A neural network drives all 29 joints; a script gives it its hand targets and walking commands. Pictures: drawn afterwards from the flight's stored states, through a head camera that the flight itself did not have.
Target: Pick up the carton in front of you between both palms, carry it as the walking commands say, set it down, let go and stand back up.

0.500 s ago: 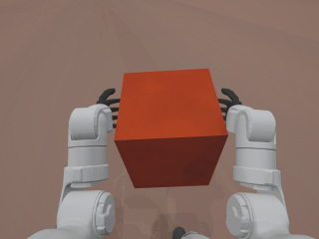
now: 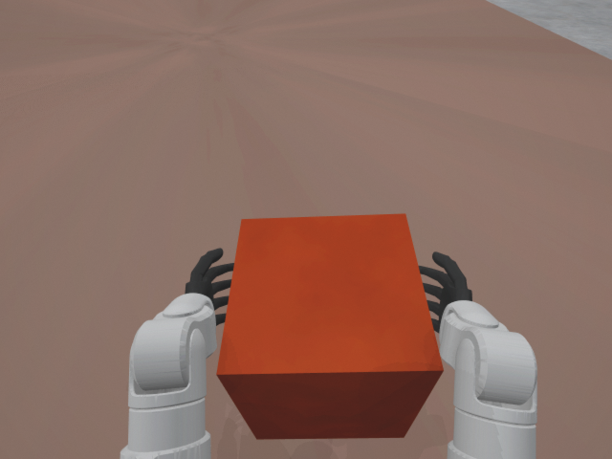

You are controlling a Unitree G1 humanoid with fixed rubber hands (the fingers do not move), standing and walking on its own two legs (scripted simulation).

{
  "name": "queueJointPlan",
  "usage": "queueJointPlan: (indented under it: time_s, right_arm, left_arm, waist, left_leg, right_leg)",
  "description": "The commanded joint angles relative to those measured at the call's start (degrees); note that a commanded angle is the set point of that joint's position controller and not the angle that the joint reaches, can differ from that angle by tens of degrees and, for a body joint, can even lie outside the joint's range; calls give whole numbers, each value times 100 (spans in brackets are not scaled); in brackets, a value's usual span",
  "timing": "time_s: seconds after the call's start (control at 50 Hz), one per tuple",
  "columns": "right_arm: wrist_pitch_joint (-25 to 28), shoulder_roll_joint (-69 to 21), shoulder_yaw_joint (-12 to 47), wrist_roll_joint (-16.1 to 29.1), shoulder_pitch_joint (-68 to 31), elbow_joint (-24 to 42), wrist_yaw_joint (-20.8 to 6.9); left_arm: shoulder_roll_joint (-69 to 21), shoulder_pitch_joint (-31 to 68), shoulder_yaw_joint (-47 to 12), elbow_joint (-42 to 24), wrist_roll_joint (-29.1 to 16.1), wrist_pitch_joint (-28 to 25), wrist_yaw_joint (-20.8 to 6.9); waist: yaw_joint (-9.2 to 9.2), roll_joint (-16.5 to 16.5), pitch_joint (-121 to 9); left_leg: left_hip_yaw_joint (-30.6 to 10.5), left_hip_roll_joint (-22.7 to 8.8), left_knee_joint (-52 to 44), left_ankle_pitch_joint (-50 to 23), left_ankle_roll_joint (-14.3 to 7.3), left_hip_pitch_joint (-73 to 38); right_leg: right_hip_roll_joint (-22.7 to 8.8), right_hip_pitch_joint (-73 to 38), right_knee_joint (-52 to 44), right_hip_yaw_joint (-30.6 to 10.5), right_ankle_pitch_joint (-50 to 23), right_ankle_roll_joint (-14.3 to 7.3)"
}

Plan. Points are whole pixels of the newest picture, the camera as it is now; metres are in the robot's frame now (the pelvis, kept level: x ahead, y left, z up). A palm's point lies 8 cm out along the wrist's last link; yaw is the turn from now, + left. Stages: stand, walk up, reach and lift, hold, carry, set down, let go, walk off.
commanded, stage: carry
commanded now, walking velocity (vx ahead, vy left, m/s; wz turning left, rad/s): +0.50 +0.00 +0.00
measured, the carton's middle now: (326, 333) +0.28 +0.00 +0.03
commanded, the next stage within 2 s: none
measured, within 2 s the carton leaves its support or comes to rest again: neither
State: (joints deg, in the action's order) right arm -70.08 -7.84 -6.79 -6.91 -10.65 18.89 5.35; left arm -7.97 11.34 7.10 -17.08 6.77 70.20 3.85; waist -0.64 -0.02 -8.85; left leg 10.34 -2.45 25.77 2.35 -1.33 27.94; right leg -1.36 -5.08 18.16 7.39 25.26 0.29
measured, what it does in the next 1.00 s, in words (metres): walks ahead: left foot, then right foot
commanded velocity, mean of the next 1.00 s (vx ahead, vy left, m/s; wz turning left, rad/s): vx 0.30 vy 0.00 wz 0.00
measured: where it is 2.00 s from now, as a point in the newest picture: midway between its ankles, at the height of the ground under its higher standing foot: (323, 372)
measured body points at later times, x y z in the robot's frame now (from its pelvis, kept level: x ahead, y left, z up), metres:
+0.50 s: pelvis +0.29 -0.01 +0.01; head +0.25 -0.01 +0.46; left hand +0.56 +0.14 +0.11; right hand +0.57 -0.16 +0.11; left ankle +0.15 +0.10 -0.73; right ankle +0.44 -0.13 -0.71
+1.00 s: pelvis +0.58 -0.01 +0.00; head +0.56 +0.00 +0.45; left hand +0.86 +0.14 +0.10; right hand +0.86 -0.16 +0.10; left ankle +0.69 +0.08 -0.73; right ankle +0.45 -0.12 -0.72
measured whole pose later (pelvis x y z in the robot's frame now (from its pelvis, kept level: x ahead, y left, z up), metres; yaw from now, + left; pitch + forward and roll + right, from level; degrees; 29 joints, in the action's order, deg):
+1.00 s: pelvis +0.58 -0.01 +0.00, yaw -1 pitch +3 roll +0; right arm -69.4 -7.8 -5.5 -6.9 -10.4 21.3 5.4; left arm -7.7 10.2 7.0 -20.8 6.3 70.0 4.1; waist 0.1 0.5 -6.2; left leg 11.5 -1.7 26.5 2.7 -3.7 25.3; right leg -5.1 5.3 30.9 10.3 25.1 2.3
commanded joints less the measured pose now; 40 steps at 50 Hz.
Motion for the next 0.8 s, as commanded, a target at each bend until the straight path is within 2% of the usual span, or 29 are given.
queueJointPlan:
  time_s: [0.0,0.02,0.04,0.06,0.08,0.1,0.14,0.2,0.3,0.36,0.42,0.44,0.46,0.48,0.5,0.52,0.54,0.56,0.58,0.6,0.62,0.66,0.72,0.76,0.78]
  right_arm:
    - [-114,-4951,3811,2237,-2568,-343,-1467]
    - [-93,-5152,3924,2305,-2567,-280,-1497]
    - [-45,-5248,3981,2340,-2665,-64,-1503]
    - [-19,-5411,4005,2389,-2830,-14,-1509]
    - [11,-5502,4025,2426,-2879,-73,-1525]
    - [50,-5562,4076,2487,-2889,-95,-1545]
    - [138,-5594,4138,2514,-2822,-28,-1599]
    - [192,-5391,4159,2518,-2838,-23,-1598]
    - [95,-4984,4048,2443,-2718,33,-1532]
    - [-17,-4869,3946,2328,-2503,-16,-1483]
    - [-94,-4831,3932,2241,-2486,12,-1445]
    - [-112,-4852,3932,2242,-2539,41,-1435]
    - [-133,-4840,3947,2234,-2587,40,-1445]
    - [-154,-4815,3990,2265,-2640,63,-1446]
    - [-183,-4883,4034,2280,-2665,103,-1466]
    - [-190,-4967,4106,2299,-2628,54,-1491]
    - [-124,-5108,4192,2440,-2852,296,-1499]
    - [-76,-5286,4200,2454,-2867,189,-1512]
    - [-7,-5471,4252,2451,-2895,128,-1518]
    - [77,-5634,4330,2493,-2963,227,-1502]
    - [145,-5658,4385,2467,-2952,296,-1475]
    - [217,-5611,4395,2341,-2672,264,-1412]
    - [274,-5493,4349,2176,-2256,268,-1299]
    - [261,-5424,4331,2160,-2205,464,-1256]
    - [240,-5384,4345,2179,-2238,517,-1257]
  left_arm:
    - [-4744,2876,-4046,-292,-2306,230,-1403]
    - [-4900,3031,-4126,-386,-2406,202,-1411]
    - [-5054,3037,-4128,-296,-2424,169,-1426]
    - [-5203,3011,-4116,-182,-2432,117,-1431]
    - [-5329,2906,-4123,-72,-2407,72,-1426]
    - [-5372,2761,-4112,-31,-2365,9,-1418]
    - [-5452,2581,-4188,-48,-2240,-99,-1379]
    - [-5409,2628,-4228,-107,-2216,-171,-1318]
    - [-5135,2640,-4237,-209,-2276,-73,-1251]
    - [-4954,2617,-4161,-292,-2333,57,-1284]
    - [-4855,2575,-4084,-257,-2366,147,-1336]
    - [-4820,2521,-4032,-216,-2377,172,-1358]
    - [-4807,2438,-3973,-159,-2365,179,-1360]
    - [-4799,2392,-3873,-103,-2346,180,-1368]
    - [-4696,2350,-3847,-60,-2294,154,-1373]
    - [-4792,2280,-3871,70,-2292,123,-1392]
    - [-5096,2359,-3895,-74,-2324,50,-1412]
    - [-5270,2279,-3934,-91,-2325,4,-1406]
    - [-5409,2522,-4092,-276,-2391,-57,-1403]
    - [-5539,2671,-4116,-446,-2431,-118,-1410]
    - [-5545,2699,-4098,-508,-2462,-165,-1419]
    - [-5491,2518,-4154,-457,-2499,-200,-1448]
    - [-5234,2323,-4158,-589,-2548,-212,-1502]
    - [-5105,2207,-4153,-667,-2557,-206,-1519]
    - [-5021,2241,-4156,-733,-2548,-196,-1506]
  waist:
    - [158,-1762,-1634]
    - [215,-1200,-1429]
    - [232,-794,-1357]
    - [205,-406,-1319]
    - [154,-340,-1268]
    - [130,-346,-1232]
    - [113,-665,-1088]
    - [120,-652,-754]
    - [148,-753,-393]
    - [180,-733,-287]
    - [205,-802,-277]
    - [167,-795,-407]
    - [58,-641,-641]
    - [-61,-267,-1156]
    - [-80,1088,-1795]
    - [-57,1995,-1679]
    - [-78,1511,-1693]
    - [-71,837,-1639]
    - [-77,528,-1518]
    - [-57,407,-1476]
    - [-47,500,-1342]
    - [-17,788,-1233]
    - [13,867,-1091]
    - [23,1044,-977]
    - [12,1054,-924]
  left_leg:
    - [-4197,-2115,-1110,1356,-1298,-4273]
    - [-3911,-2193,-1090,849,-1447,-4080]
    - [-3487,-2067,-1074,410,-1268,-3643]
    - [-3001,-1903,-1208,620,-1081,-3144]
    - [-2613,-1750,-1402,1292,-884,-2708]
    - [-2262,-1609,-1561,1676,-685,-2422]
    - [-1670,-1476,-1771,1694,-572,-2249]
    - [-1390,-1448,-2024,1596,-684,-2198]
    - [-798,-1201,-1989,892,-586,-2532]
    - [-634,-1131,-1741,93,-540,-2865]
    - [-521,-1130,-1324,-555,-489,-3019]
    - [-419,-1095,-872,-1092,-428,-3012]
    - [-136,-925,-36,-1708,-273,-2842]
    - [84,-685,1205,-1254,-14,-2124]
    - [108,-183,3034,370,243,-679]
    - [-356,340,3945,2525,230,1012]
    - [-798,61,4537,2560,119,1366]
    - [-928,-200,4536,2412,31,1352]
    - [-1004,-329,4211,2110,-16,1254]
    - [-1030,-453,3879,1782,-5,1006]
    - [-894,-430,3554,1600,27,890]
    - [-632,-341,3017,1422,99,773]
    - [-345,-218,1981,966,210,564]
    - [-119,-79,1313,502,219,203]
    - [-52,-20,1091,266,212,26]
  right_leg:
    - [414,4254,4994,-257,286,76]
    - [41,4508,5267,-671,278,-79]
    - [-191,4585,5326,-771,186,-108]
    - [-402,4333,5071,-802,-86,-125]
    - [-591,4048,4643,-861,-449,-107]
    - [-595,3864,4301,-735,-721,-75]
    - [-555,3822,3638,-470,-1042,-21]
    - [-575,3979,2722,-303,-1538,107]
    - [-498,3980,1596,42,-2485,200]
    - [-432,3854,1199,228,-2553,191]
    - [-302,3337,796,472,-2223,76]
    - [-172,2866,613,628,-1985,17]
    - [27,2101,335,795,-1817,-33]
    - [-259,734,429,406,-1490,-121]
    - [-1762,-535,236,-1947,-1249,-594]
    - [-2358,-1239,-266,-3511,-1767,-1210]
    - [-2379,-1245,-178,-3234,-2379,-1310]
    - [-2147,-811,-78,-2593,-2719,-1069]
    - [-2133,-402,-158,-2224,-2594,-940]
    - [-1970,-66,-393,-1842,-2122,-763]
    - [-1867,203,-513,-1494,-2303,-635]
    - [-1693,348,-525,-984,-3211,-635]
    - [-1385,277,-326,-191,-4543,-557]
    - [-1236,453,-216,178,-4921,-474]
    - [-1237,520,-191,234,-5066,-468]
